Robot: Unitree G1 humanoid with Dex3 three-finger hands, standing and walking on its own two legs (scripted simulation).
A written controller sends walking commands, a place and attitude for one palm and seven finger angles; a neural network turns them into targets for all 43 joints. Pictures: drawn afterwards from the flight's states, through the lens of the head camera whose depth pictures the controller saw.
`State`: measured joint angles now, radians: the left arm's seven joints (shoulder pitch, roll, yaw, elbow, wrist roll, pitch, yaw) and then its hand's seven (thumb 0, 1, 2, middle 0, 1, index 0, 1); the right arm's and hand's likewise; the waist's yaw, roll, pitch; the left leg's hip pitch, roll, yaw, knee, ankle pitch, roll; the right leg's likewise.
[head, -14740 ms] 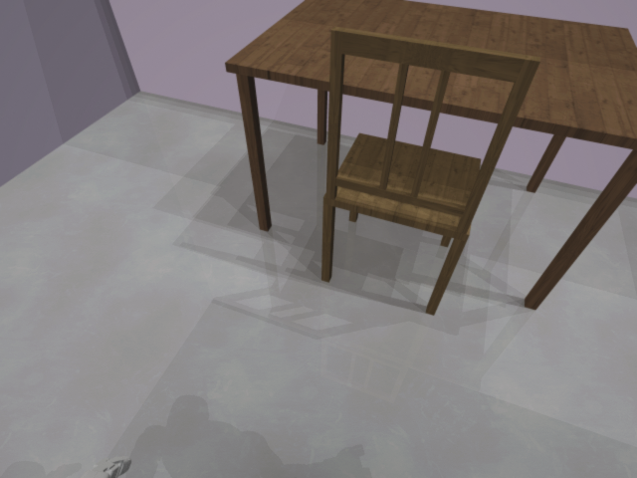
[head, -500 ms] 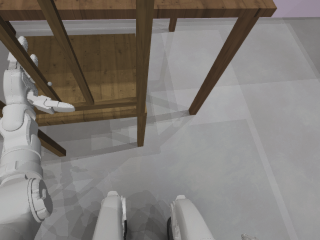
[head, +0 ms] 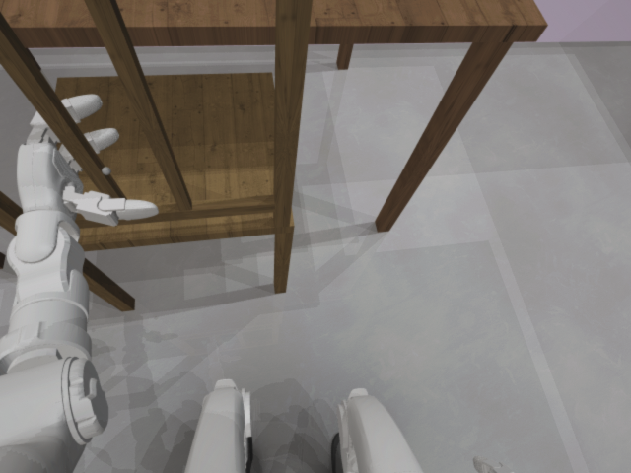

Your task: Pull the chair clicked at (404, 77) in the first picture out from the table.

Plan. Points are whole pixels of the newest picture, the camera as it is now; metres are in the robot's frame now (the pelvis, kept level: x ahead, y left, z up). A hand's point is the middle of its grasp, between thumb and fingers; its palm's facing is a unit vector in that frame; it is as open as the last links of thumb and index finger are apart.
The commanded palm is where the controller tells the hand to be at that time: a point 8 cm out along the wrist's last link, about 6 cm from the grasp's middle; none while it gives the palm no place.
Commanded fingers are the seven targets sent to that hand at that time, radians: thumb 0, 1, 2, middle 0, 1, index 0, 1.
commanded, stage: hook a spindle and tug to test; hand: left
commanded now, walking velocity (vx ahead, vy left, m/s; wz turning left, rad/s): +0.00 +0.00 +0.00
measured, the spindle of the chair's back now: (70, 135) +0.49 +0.27 +0.06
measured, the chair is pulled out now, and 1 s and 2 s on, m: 0.00 0.03 0.18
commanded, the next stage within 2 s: step backward, pulling the chair out in 1.04 s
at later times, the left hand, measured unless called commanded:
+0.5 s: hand (102, 169) +0.47 +0.25 +0.03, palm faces +0.15 -0.99 -0.02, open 5.0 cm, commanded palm +0.43 +0.27 +0.03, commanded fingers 0.00 0.90 0.90 -0.50 -1.45 -0.50 -1.45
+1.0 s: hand (106, 192) +0.44 +0.24 +0.03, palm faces +0.13 -0.99 -0.02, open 5.1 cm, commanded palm +0.40 +0.27 +0.03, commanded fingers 0.00 0.90 0.90 -0.50 -1.45 -0.50 -1.45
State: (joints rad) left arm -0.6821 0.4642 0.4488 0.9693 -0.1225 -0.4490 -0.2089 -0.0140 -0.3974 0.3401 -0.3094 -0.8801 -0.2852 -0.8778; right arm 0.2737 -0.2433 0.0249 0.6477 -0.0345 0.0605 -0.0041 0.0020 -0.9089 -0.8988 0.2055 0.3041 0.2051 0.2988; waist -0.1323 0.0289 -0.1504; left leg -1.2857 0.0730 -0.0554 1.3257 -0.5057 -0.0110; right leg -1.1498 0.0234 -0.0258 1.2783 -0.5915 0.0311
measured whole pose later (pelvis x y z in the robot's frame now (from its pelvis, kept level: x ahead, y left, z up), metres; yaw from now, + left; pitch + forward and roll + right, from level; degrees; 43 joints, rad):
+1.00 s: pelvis +0.03 +0.01 +0.02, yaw +0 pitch +26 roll -4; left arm -0.40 0.36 0.39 0.71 -0.18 -0.46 -0.20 0.01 0.77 0.79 -0.44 -1.45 -0.43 -1.45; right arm 0.26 -0.23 0.01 0.61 -0.02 0.05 0.02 0.00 -0.91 -0.90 0.21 0.30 0.20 0.30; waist -0.12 0.02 -0.17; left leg -1.18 0.07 -0.03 1.26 -0.53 0.00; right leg -1.05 0.02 0.00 1.20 -0.60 0.04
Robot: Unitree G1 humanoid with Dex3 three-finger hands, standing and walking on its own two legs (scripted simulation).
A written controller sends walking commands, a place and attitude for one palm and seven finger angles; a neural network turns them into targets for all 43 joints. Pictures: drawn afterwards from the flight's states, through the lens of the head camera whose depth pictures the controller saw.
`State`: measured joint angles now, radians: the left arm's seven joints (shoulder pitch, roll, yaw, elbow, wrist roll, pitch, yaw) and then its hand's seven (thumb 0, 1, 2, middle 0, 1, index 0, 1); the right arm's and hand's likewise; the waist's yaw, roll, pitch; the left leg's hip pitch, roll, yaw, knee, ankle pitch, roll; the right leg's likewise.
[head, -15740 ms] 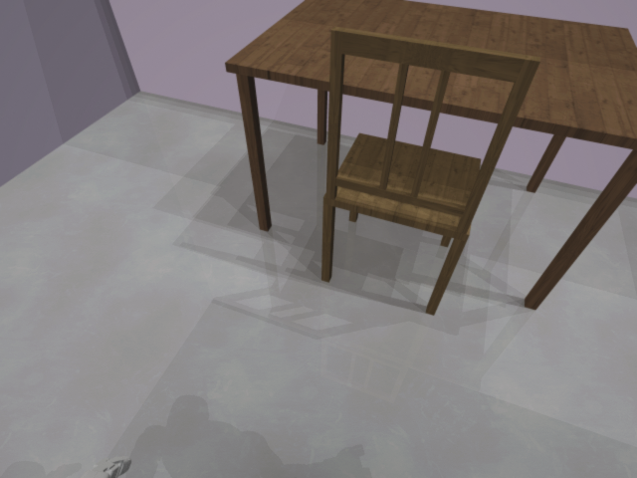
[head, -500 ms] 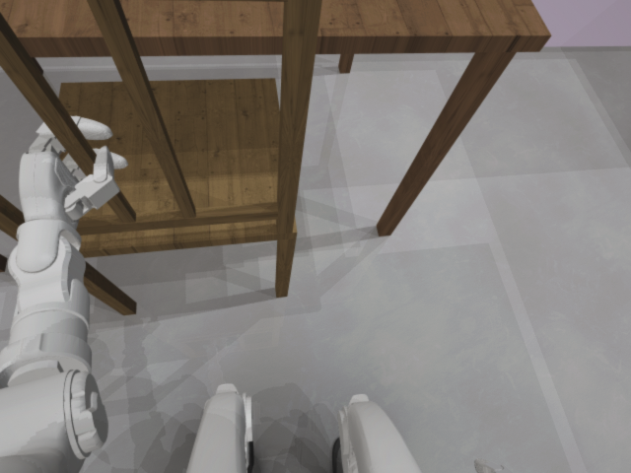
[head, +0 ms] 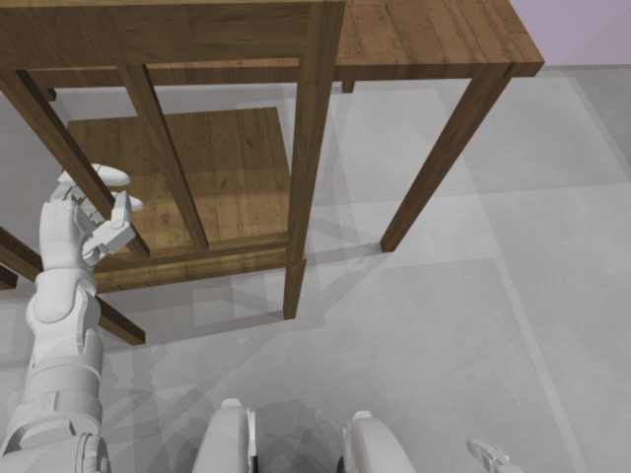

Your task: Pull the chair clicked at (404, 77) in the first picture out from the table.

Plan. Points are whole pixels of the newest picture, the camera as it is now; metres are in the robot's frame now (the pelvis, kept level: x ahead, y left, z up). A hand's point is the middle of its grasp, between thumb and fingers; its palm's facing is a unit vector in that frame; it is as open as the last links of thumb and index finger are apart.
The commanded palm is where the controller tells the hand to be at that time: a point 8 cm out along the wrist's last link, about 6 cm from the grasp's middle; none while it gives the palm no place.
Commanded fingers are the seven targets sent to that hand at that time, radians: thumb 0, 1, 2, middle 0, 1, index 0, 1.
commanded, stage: hook a spindle and tug to test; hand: left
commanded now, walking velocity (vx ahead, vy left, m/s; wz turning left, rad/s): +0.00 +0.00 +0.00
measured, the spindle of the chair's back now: (97, 192) +0.44 +0.26 +0.04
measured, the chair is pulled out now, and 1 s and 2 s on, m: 0.03 0.18 0.21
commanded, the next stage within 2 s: step backward, pulling the chair out in 0.04 s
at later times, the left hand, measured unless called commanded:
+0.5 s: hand (136, 238) +0.38 +0.21 +0.03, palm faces +0.25 -0.96 -0.12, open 4.9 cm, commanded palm +0.35 +0.25 +0.04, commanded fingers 0.00 0.90 0.90 -0.50 -1.45 -0.50 -1.45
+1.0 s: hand (172, 339) +0.27 +0.15 +0.03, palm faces +0.17 -0.97 -0.18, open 4.9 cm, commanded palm +0.27 +0.20 +0.04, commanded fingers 0.00 0.90 0.90 -0.50 -1.45 -0.50 -1.45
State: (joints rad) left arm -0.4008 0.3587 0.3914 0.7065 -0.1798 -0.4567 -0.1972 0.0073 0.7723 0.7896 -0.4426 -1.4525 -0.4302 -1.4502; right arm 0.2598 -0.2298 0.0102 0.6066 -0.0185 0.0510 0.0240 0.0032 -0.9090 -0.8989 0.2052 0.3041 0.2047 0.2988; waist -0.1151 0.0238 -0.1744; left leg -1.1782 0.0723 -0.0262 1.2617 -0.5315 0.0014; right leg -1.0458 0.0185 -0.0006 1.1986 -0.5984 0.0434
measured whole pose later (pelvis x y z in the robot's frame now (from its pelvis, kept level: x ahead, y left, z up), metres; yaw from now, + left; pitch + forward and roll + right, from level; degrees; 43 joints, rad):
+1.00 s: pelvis -0.08 -0.02 +0.09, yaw +3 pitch +3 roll -2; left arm -0.48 0.19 0.11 1.10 -0.08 -0.27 0.11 0.00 0.75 0.78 -0.28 -1.09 -0.49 -1.45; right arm 0.22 -0.25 0.01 0.74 0.05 0.01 -0.11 0.01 -0.91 -0.90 0.21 0.30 0.21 0.30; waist -0.07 0.06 0.11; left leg -0.56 0.05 -0.02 0.67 -0.24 -0.02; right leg -0.46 -0.01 -0.02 0.65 -0.25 0.02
